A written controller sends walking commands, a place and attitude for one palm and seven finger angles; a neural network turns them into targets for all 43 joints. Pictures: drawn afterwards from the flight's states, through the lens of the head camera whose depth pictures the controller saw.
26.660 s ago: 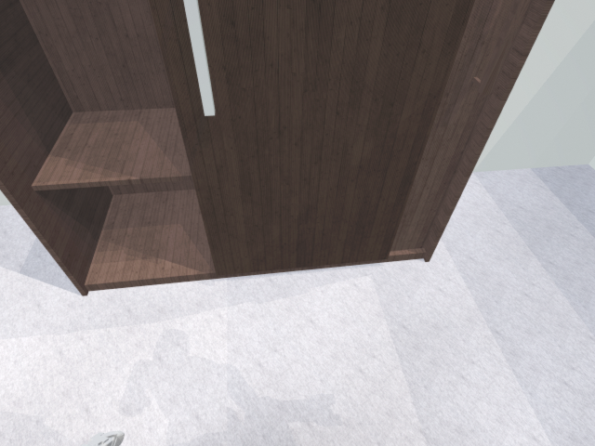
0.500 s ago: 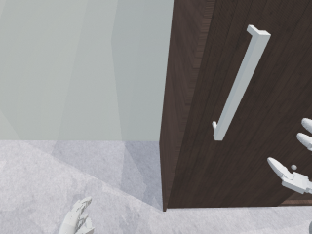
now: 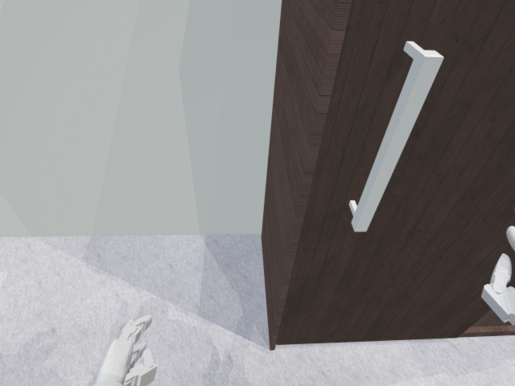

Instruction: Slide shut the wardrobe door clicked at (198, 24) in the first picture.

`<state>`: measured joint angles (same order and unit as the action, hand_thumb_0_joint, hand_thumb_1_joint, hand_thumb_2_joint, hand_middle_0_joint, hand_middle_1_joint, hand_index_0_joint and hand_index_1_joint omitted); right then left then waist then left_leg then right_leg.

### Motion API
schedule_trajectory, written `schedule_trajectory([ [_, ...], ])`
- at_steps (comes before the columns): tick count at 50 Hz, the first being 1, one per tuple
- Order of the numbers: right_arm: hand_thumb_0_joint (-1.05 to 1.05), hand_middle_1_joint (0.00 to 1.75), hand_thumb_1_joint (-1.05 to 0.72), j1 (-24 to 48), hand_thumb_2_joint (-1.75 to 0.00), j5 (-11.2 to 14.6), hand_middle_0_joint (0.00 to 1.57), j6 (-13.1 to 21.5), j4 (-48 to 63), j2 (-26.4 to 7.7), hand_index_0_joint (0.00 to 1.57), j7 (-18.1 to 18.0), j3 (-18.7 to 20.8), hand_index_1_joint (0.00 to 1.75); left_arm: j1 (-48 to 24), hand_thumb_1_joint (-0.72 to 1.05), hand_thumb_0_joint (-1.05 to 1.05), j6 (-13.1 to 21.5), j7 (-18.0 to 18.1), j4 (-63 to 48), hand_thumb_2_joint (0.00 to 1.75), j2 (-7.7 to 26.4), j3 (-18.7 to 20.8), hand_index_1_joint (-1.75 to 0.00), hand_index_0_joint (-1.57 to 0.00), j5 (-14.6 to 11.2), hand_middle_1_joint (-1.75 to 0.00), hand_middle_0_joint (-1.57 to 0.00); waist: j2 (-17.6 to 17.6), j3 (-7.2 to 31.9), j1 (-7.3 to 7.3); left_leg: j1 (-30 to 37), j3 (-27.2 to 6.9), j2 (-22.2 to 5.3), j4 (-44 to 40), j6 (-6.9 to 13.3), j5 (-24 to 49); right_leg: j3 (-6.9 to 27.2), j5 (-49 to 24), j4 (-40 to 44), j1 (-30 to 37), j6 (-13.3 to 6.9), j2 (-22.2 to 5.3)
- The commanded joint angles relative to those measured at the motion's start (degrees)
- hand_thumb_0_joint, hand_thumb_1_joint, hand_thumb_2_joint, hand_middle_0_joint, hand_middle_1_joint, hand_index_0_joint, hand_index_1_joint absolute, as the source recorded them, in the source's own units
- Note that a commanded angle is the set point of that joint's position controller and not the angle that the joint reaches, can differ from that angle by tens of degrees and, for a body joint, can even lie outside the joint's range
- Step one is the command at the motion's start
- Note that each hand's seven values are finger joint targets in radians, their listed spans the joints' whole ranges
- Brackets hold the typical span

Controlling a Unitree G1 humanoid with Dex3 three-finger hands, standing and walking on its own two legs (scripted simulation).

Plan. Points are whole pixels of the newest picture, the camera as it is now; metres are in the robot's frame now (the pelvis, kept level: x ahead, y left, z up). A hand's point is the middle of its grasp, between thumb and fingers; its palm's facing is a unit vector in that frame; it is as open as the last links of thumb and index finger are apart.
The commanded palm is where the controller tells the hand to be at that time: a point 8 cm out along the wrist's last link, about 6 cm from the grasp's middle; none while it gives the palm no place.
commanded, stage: draw the hand back to the body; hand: right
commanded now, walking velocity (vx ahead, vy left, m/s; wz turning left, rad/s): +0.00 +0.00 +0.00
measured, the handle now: (381, 151) +0.43 -0.21 +0.18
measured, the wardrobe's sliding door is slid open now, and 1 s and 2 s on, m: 0.00 0.00 0.00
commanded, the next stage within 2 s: step back with the hand held close in 0.08 s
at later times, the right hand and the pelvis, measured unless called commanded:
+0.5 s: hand (476, 286) +0.20 -0.27 +0.15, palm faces +0.33 +0.82 -0.47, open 7.5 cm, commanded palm +0.14 -0.31 +0.17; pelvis -0.02 -0.02 -0.01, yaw +3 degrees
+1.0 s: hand out of the picture +0.10 -0.31 +0.15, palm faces +0.51 +0.75 -0.42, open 7.5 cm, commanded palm +0.03 -0.34 +0.17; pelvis -0.10 -0.04 -0.03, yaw -2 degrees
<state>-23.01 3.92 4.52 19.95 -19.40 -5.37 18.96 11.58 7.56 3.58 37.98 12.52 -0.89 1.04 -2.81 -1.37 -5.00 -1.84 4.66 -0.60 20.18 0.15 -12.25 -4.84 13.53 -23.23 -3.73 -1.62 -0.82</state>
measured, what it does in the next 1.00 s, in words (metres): shifts its weight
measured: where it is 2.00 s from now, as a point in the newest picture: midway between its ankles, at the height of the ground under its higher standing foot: outside the picture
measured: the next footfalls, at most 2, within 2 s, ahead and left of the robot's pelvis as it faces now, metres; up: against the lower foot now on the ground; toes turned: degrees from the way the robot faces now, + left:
left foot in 1.34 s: -0.08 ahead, +0.10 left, +0.00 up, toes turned -10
right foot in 1.60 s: -0.22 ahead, -0.17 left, +0.00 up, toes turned +2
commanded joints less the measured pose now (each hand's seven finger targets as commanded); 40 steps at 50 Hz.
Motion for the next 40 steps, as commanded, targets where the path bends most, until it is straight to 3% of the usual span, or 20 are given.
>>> schedule_trajectory([
  [1,0.00,0.30,-0.90,6.31,-0.90,-0.02,0.20,3.52,11.69,-10.98,0.20,-0.87,6.32,0.30,-7.12,0.90,0.00,2.88,0.71,-9.41,0.90,6.71,2.26,-0.30,-0.20,0.02,-0.30,-0.20,0.55,2.37,0.11,-1.82,-3.19,0.27,-3.63,0.85,7.58,3.24,-10.25,4.21,-0.72,0.54,-0.92],
  [3,0.00,0.30,-0.90,6.46,-0.90,0.03,0.20,3.62,11.44,-10.67,0.20,-0.74,6.13,0.30,-7.18,0.90,0.00,2.85,0.68,-9.37,0.90,6.66,2.25,-0.30,-0.20,-0.08,-0.30,-0.20,-0.11,1.33,0.37,-2.05,-3.35,0.14,-4.20,0.86,6.58,3.03,-9.18,4.30,-1.08,0.56,-0.86],
  [6,0.00,0.30,-0.90,6.92,-0.90,-0.21,0.20,4.00,13.19,-11.51,0.20,-0.94,6.71,0.30,-7.24,0.90,0.00,3.11,0.66,-9.40,0.90,6.72,2.30,-0.30,-0.20,0.04,-0.30,-0.20,-2.26,3.39,0.02,-1.06,-3.28,0.28,-3.49,1.02,8.08,3.27,-10.93,4.25,-0.18,0.67,-0.71],
  [9,0.00,0.30,-0.90,6.06,-0.90,-0.06,0.20,4.03,12.71,-11.18,0.20,-0.87,6.61,0.30,-7.25,0.90,0.00,3.17,0.66,-9.35,0.90,6.61,2.43,-0.30,-0.20,0.01,-0.30,-0.20,0.06,3.26,0.13,-1.28,-3.31,0.31,-3.82,0.82,7.75,3.06,-10.45,4.19,-0.09,0.59,-0.86],
  [10,0.00,0.30,-0.90,8.49,-0.90,-0.09,0.20,4.21,13.64,-12.21,0.20,-1.01,7.23,0.30,-7.41,0.90,0.00,3.26,0.67,-9.26,0.90,6.75,2.32,-0.30,-0.20,0.00,-0.30,-0.20,-1.41,3.01,0.18,-1.54,-3.44,0.30,-4.06,0.90,7.27,3.18,-9.92,4.29,-0.17,0.62,-0.72],
  [11,0.00,0.30,-0.90,13.30,-0.90,-0.62,0.20,6.80,16.45,-18.39,0.20,-1.64,12.96,0.30,-7.81,0.90,0.00,2.07,0.71,-12.54,0.90,7.61,1.84,-0.30,-0.20,-0.99,-0.30,-0.20,1.48,-2.40,2.74,-10.42,-10.30,-2.62,-7.25,0.85,9.64,2.48,-3.41,1.29,-5.04,-0.59,-1.46],
  [12,0.00,0.30,-0.90,12.48,-0.90,-0.97,0.20,8.03,14.12,-17.65,0.20,-1.46,12.41,0.30,-7.03,0.90,0.00,1.14,0.90,-11.33,0.90,6.78,1.76,-0.30,-0.20,-0.73,-0.30,-0.20,3.54,-2.24,2.93,-11.26,-11.17,-4.49,-8.00,1.24,8.38,3.67,-1.26,-0.15,-6.11,-0.60,-0.78],
  [13,0.00,0.30,-0.90,5.65,-0.90,-1.11,0.20,7.87,9.90,-13.10,0.20,-1.15,8.96,0.30,-6.49,0.90,0.00,0.61,0.90,-10.96,0.90,6.73,2.08,-0.30,-0.20,-0.52,-0.30,-0.20,6.72,-0.71,3.28,-13.44,-12.06,-5.99,-8.06,1.47,7.93,3.10,-1.53,-2.25,-5.37,-0.63,-0.97],
  [14,0.00,0.30,-0.90,3.20,-0.90,-1.40,0.20,7.74,9.79,-11.04,0.20,-0.93,6.79,0.30,-6.07,0.90,0.00,0.10,0.71,-11.53,0.90,6.85,2.38,-0.30,-0.20,-0.56,-0.30,-0.20,5.99,1.29,3.37,-14.38,-12.26,-6.85,-7.39,1.56,8.70,2.64,-2.37,-3.39,-4.34,-0.72,-1.16],
  [17,0.00,0.30,-0.90,0.93,-0.90,-1.57,0.20,8.74,14.24,-12.11,0.20,-1.60,7.54,0.30,-5.53,0.90,0.00,-0.53,1.20,-13.00,0.90,7.59,3.06,-0.30,-0.20,-0.50,-0.30,-0.20,0.12,8.17,3.30,-10.99,-9.54,-5.86,-1.57,0.87,15.94,2.80,-9.53,-1.35,-2.96,-0.65,-2.58],
  [19,0.00,0.30,-0.90,-1.92,-0.90,-1.53,0.20,8.89,14.90,-13.07,0.20,-2.09,9.19,0.30,-5.38,0.90,0.00,-1.08,1.46,-14.16,0.90,7.67,3.40,-0.30,-0.20,-0.64,-0.30,-0.20,-0.22,10.93,2.98,-8.67,-7.76,-4.20,2.64,0.01,20.50,3.69,-16.42,-0.57,-3.64,-0.67,-3.94],
  [21,0.00,0.30,-0.90,-3.83,-0.90,-1.50,0.20,9.15,15.87,-14.55,0.20,-2.52,11.36,0.30,-5.24,0.90,0.00,-1.71,1.71,-15.13,0.90,7.49,3.76,-0.30,-0.20,-0.76,-0.30,-0.20,1.58,12.71,2.88,-7.33,-7.08,-3.44,5.51,-0.40,23.45,4.25,-20.58,-0.82,-4.60,-0.72,-4.83],
  [22,0.00,0.30,-0.90,-5.27,-0.90,-1.43,0.20,9.13,15.72,-15.69,0.20,-2.72,12.63,0.30,-5.46,0.90,0.00,-1.98,1.82,-15.38,0.90,7.54,3.83,-0.30,-0.20,-0.72,-0.30,-0.20,0.93,12.83,2.73,-7.01,-7.33,-3.44,6.10,-0.32,24.24,4.32,-20.73,-1.13,-5.71,-0.79,-4.83],
  [24,0.00,0.30,-0.90,-5.72,-0.90,-1.36,0.20,9.30,16.56,-14.83,0.20,-2.80,12.28,0.30,-5.08,0.90,0.00,-2.38,1.86,-15.96,0.90,7.30,3.94,-0.30,-0.20,-1.00,-0.30,-0.20,1.62,11.90,3.17,-7.05,-7.70,-3.41,7.36,-0.34,23.93,4.56,-19.38,-0.95,-8.19,-0.73,-5.26],
  [29,0.00,0.30,-0.90,-6.24,-0.90,-1.80,0.20,10.32,17.19,-14.41,0.20,-3.32,12.82,0.30,-4.42,0.90,0.00,-1.80,2.06,-16.32,0.90,7.87,4.18,-0.30,-0.20,-1.04,-0.30,-0.20,-1.24,9.82,3.34,-4.84,-7.75,-2.25,11.15,-0.70,17.78,6.91,-7.52,1.62,-17.58,-1.96,-6.81],
  [36,0.00,0.30,-0.90,-2.32,-0.90,-3.74,0.20,12.52,17.48,-13.24,0.20,-3.83,13.43,0.30,-3.49,0.90,0.00,1.03,2.00,-15.66,0.90,8.94,4.46,-0.30,-0.20,-1.24,-0.30,-0.20,-5.92,4.90,3.64,1.18,-5.55,0.43,21.97,-1.42,5.62,12.21,22.75,8.50,-36.57,-5.32,-11.15],
  [38,0.00,0.30,-0.90,-1.92,-0.90,-3.90,0.20,12.96,16.61,-13.39,0.20,-3.79,13.72,0.30,-3.10,0.90,0.00,1.57,2.08,-15.11,0.90,8.63,4.46,-0.30,-0.20,-1.25,-0.30,-0.20,-2.27,3.98,3.85,0.14,-6.62,0.03,21.22,-1.06,4.45,12.53,25.54,6.84,-37.85,-5.42,-10.83],
  [40,0.00,0.30,-0.90,-0.31,-0.90,-3.93,0.20,13.80,17.35,-12.93,0.20,-3.62,13.21,0.30,-2.50,0.90,0.00,2.30,1.87,-14.56,0.90,8.58,4.52,-0.30,-0.20,-1.12,-0.30,-0.20,-1.12,3.13,4.44,-4.99,-9.76,-0.91,17.68,0.11,1.67,11.59,27.01,3.77,-35.59,-4.55,-8.43],
])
